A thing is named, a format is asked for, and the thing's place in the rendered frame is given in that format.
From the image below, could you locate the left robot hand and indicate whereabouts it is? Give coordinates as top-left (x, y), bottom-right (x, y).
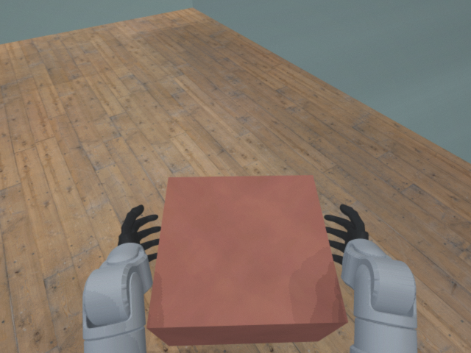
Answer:
top-left (118, 204), bottom-right (161, 262)

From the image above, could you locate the left robot forearm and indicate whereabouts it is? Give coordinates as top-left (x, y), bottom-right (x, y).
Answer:
top-left (82, 243), bottom-right (153, 353)

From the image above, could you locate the carton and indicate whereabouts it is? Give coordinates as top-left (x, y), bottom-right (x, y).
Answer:
top-left (146, 175), bottom-right (348, 346)

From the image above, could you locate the right robot hand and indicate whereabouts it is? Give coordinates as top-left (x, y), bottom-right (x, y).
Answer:
top-left (324, 204), bottom-right (369, 265)

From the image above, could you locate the right robot forearm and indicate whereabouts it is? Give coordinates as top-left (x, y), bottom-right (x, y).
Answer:
top-left (341, 238), bottom-right (417, 353)

